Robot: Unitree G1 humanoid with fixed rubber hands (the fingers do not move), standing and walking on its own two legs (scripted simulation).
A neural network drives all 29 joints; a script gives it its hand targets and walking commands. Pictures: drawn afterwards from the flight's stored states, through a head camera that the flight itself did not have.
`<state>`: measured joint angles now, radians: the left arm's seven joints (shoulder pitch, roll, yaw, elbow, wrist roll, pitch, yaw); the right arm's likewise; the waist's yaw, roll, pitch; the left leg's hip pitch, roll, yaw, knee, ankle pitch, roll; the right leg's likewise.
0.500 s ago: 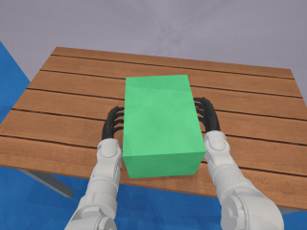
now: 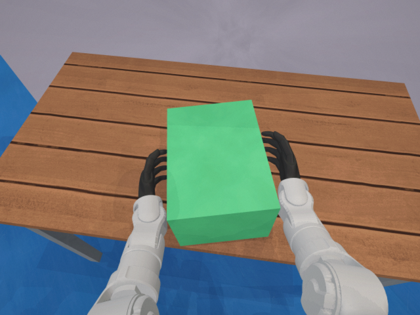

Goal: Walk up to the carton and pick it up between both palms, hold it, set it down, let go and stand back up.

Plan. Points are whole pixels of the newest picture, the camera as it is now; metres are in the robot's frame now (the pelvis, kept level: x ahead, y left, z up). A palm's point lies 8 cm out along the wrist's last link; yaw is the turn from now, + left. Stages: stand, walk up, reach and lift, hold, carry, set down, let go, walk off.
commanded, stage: set down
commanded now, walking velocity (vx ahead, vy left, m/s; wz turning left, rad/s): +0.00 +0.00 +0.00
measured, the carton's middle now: (216, 171) +0.42 +0.00 -0.02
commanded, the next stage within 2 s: none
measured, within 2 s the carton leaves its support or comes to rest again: rests again in 0.14 s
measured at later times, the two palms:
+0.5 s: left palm (145, 177) +0.38 +0.14 +0.02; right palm (287, 162) +0.41 -0.13 +0.03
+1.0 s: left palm (144, 186) +0.36 +0.14 +0.02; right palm (319, 166) +0.40 -0.19 +0.04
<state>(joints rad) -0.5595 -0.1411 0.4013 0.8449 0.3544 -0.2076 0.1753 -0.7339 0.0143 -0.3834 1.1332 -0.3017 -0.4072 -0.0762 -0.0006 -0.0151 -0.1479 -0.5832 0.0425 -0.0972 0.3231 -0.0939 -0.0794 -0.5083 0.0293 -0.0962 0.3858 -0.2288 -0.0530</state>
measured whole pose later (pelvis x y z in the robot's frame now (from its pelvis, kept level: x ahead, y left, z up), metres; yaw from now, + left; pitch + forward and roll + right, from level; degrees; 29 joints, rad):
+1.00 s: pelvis -0.03 +0.01 +0.00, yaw -1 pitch +19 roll -2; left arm -0.64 -0.14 0.31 0.85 0.21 -0.15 0.25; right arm -0.82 -0.22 -0.21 1.23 0.12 -0.26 0.00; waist 0.03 -0.01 -0.17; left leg -0.64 0.06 -0.10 0.42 -0.10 -0.06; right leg -0.52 0.05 -0.10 0.39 -0.19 -0.05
